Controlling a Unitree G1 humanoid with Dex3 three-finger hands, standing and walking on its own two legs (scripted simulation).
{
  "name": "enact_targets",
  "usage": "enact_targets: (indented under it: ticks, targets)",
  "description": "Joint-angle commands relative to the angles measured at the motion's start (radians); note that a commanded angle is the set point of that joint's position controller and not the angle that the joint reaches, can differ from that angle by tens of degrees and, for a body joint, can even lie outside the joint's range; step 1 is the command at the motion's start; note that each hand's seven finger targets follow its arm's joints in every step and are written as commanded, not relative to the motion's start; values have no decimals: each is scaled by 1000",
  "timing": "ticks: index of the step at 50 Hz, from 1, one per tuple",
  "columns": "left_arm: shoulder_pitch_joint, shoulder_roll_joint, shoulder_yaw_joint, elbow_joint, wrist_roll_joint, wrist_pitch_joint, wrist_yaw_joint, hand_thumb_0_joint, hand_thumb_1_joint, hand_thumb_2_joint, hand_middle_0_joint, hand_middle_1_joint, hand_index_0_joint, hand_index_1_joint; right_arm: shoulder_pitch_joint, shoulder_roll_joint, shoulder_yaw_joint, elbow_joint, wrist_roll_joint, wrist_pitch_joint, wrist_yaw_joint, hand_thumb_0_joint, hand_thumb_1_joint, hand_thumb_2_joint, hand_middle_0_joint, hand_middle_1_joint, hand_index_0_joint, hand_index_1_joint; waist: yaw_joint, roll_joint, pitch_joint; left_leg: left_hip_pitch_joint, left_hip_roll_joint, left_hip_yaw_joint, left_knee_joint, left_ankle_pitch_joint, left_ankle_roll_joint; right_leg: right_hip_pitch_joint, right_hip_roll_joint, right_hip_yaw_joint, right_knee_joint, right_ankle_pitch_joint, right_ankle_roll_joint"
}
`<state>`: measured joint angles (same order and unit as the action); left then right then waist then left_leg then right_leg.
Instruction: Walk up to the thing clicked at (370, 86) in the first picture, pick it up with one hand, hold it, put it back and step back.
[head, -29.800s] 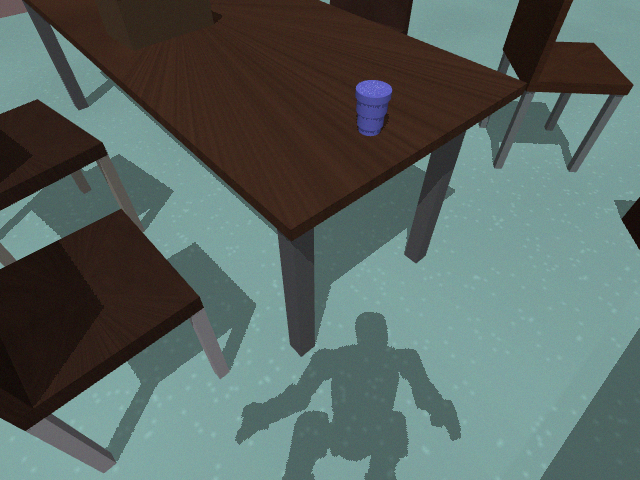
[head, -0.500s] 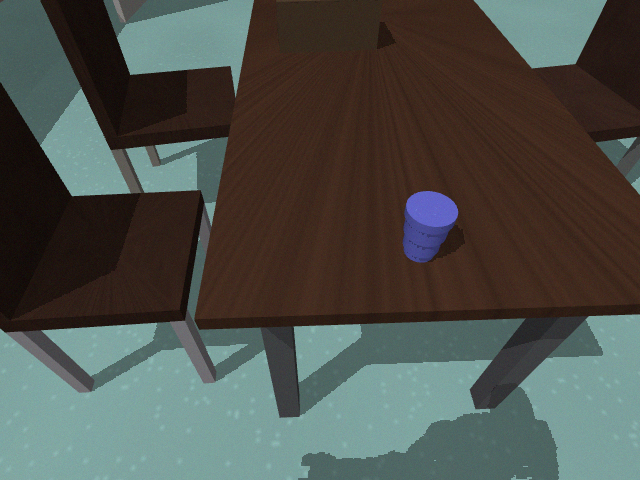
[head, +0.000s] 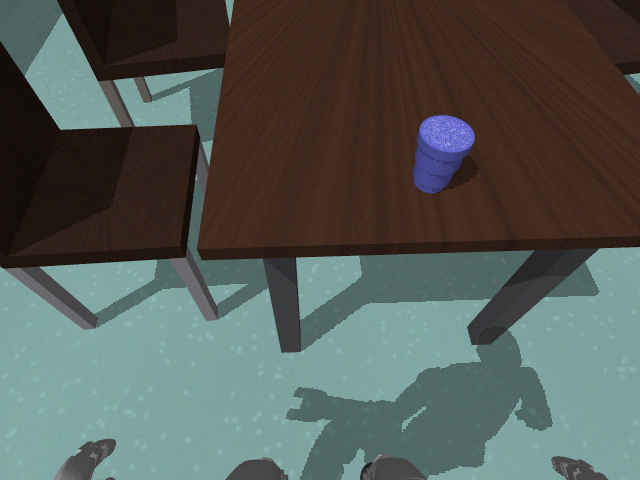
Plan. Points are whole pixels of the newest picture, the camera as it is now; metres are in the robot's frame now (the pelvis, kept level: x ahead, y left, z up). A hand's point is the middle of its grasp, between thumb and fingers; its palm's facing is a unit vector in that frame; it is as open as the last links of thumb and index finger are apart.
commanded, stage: step back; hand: right
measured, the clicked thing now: (437, 158) +0.54 -0.17 +0.04
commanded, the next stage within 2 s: none
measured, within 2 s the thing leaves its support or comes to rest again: neither
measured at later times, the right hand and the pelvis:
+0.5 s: hand out of the picture -0.03 -0.27 -0.14, palm faces +0.05 +0.91 -0.41, open 7.4 cm; pelvis -0.11 +0.01 +0.00, yaw -6 degrees
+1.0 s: hand out of the picture -0.18 -0.27 -0.13, palm faces -0.05 +0.90 -0.43, open 7.4 cm; pelvis -0.25 +0.00 +0.01, yaw +0 degrees
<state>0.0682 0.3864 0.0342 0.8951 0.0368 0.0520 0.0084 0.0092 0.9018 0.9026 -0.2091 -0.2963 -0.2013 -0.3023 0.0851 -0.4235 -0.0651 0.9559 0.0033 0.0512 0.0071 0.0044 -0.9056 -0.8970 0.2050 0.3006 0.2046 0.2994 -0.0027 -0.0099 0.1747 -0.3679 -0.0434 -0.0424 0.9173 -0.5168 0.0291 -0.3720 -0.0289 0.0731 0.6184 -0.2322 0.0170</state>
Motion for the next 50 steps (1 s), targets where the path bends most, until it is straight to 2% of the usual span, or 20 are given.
enact_targets:
  ticks: [1, 2, 3, 4, 5, 8, 15, 22, 24, 25, 26, 27, 31, 37, 41, 42, 43, 44, 47, 50]
  targets:
    - [-55, 254, 69, -126, -10, -10, 17, 0, 900, 900, -200, -300, -200, -300, 189, -144, -42, -32, -26, -32, -16, 0, -900, -900, 200, 300, 200, 300, -37, -160, -264, 118, 27, 43, -413, 192, 1, 177, -165, 150, -4, 370, -170]
    - [-26, 222, 59, -131, -22, 0, 13, 0, 900, 900, -200, -300, -200, -300, 183, -163, -52, -35, -42, -39, -20, 0, -900, -900, 200, 300, 200, 300, -28, -65, -243, 188, 66, -15, -522, 368, -2, 97, -103, 120, 88, 259, -124]
    - [22, 156, 47, -139, -31, 4, 14, 0, 900, 900, -200, -300, -200, -300, 143, -253, -74, -57, -63, -45, -23, 0, -900, -900, 200, 300, 200, 300, 5, 182, -220, 269, 269, -305, -588, 616, 39, -87, 62, 55, 254, -77, -67]
    - [-5, 177, 57, -142, -19, 5, 27, 0, 900, 900, -200, -300, -200, -300, 103, -345, -87, -81, -46, -47, -17, 0, -900, -900, 200, 300, 200, 300, -16, 230, -218, 222, 415, -423, -561, 808, 162, -142, 155, 90, 386, -393, -33]
    - [-40, 199, 65, -138, -7, 5, 37, 0, 900, 900, -200, -300, -200, -300, 113, -350, -94, -92, -39, -50, -21, 0, -900, -900, 200, 300, 200, 300, -50, 207, -216, 155, 457, -489, -580, 783, 221, -120, 166, 171, 508, -429, -26]
    - [51, 191, 71, -98, -31, 2, 30, 0, 900, 900, -200, -300, -200, -300, -2, -218, -55, -114, -38, -57, -40, 0, -900, -900, 200, 300, 200, 300, 43, 148, -167, 262, 267, -183, -476, 875, 116, -203, 152, 182, 603, -245, -30]
    - [32, 178, 84, -155, -13, -5, 13, 0, 900, 900, -200, -300, -200, -300, 133, -209, -63, -132, -21, -51, -53, 0, -900, -900, 200, 300, 200, 300, -39, 119, -207, 400, 305, -185, -439, 866, 193, -157, 128, 99, 405, -257, 14]
    - [151, 156, 93, -118, -6, -15, -5, 0, 900, 900, -200, -300, -200, -300, 69, -234, -62, -179, -26, -39, -39, 0, -900, -900, 200, 300, 200, 300, 1, 169, -266, 255, 313, -178, -397, 638, 166, 102, 57, -22, -20, -157, -26]
    - [198, 171, 99, -98, 5, -26, -2, 0, 900, 900, -200, -300, -200, -300, 41, -212, -50, -183, -13, -33, -34, 0, -900, -900, 200, 300, 200, 300, 36, 117, -270, 128, 262, -130, -335, 522, 93, 236, 29, -3, -202, 45, -56]
    - [190, 229, 117, -113, 15, -33, -1, 0, 900, 900, -200, -300, -200, -300, 49, -177, -35, -193, -4, -34, -32, 0, -900, -900, 200, 300, 200, 300, 31, -24, -251, -7, 161, -104, -244, 380, 38, 277, -81, 188, -221, 104, -93]
    - [127, 311, 132, -131, -4, -26, -7, 0, 900, 900, -200, -300, -200, -300, 26, -140, -30, -196, 1, -34, -40, 0, -900, -900, 200, 300, 200, 300, 42, -243, -192, -65, -29, 24, -62, 40, -21, 153, -260, 369, -289, 174, -260]
    - [94, 326, 132, -164, 7, -32, -7, 0, 900, 900, -200, -300, -200, -300, 21, -166, -43, -184, -9, -23, -48, 0, -900, -900, 200, 300, 200, 300, 54, -241, -135, -46, -26, -53, 172, -144, -31, 8, -355, 474, -314, 209, -336]
    - [-16, 217, 107, -206, -1, -30, 7, 0, 900, 900, -200, -300, -200, -300, 132, -171, -28, -138, 5, -31, -47, 0, -900, -900, 200, 300, 200, 300, -9, -140, -139, -61, -59, -91, 274, 24, -39, 73, -178, 162, -203, 347, -225]
    - [90, 214, 104, -218, 3, -18, 13, 0, 900, 900, -200, -300, -200, -300, 129, -153, -22, -165, -16, -44, -49, 0, -900, -900, 200, 300, 200, 300, 56, -193, -223, -82, 3, -18, -87, -20, -49, 322, -227, 187, -128, 445, -250]
    - [53, 221, 93, -226, -11, 3, 2, 0, 900, 900, -200, -300, -200, -300, 226, -149, -40, -120, -25, -56, -38, 0, -900, -900, 200, 300, 200, 300, 0, -132, -261, 157, 11, 50, -498, 295, -5, 216, -159, 120, -36, 261, -154]
    - [69, 189, 82, -232, -10, 5, -2, 0, 900, 900, -200, -300, -200, -300, 217, -188, -54, -130, -38, -60, -37, 0, -900, -900, 200, 300, 200, 300, 5, -49, -252, 228, 113, -96, -529, 319, 33, 81, -110, 98, 15, 116, -102]
    - [46, 158, 74, -244, -14, 1, -4, 0, 900, 900, -200, -300, -200, -300, 178, -293, -75, -147, -45, -60, -32, 0, -900, -900, 200, 300, 200, 300, -5, 199, -224, 244, 350, -416, -590, 408, 148, -128, 55, -20, 180, -204, -37]
    - [-55, 202, 103, -254, -3, 1, 11, 0, 900, 900, -200, -300, -200, -300, 158, -355, -91, -162, -45, -58, -29, 0, -900, -900, 200, 300, 200, 300, -64, 228, -188, 57, 482, -518, -622, 506, 274, -72, 94, 29, 417, -414, -19]
    - [61, 180, 105, -181, -27, 7, 12, 0, 900, 900, -200, -300, -200, -300, 37, -233, -53, -174, -43, -68, -44, 0, -900, -900, 200, 300, 200, 300, 40, 61, -174, 124, 320, -243, -508, 741, 193, -123, 143, 160, 663, -299, -33]
    - [112, 178, 110, -166, -17, 5, 6, 0, 900, 900, -200, -300, -200, -300, 50, -209, -56, -185, -36, -63, -45, 0, -900, -900, 200, 300, 200, 300, 30, 136, -189, 222, 305, -188, -461, 757, 202, -140, 125, 119, 609, -279, -1]
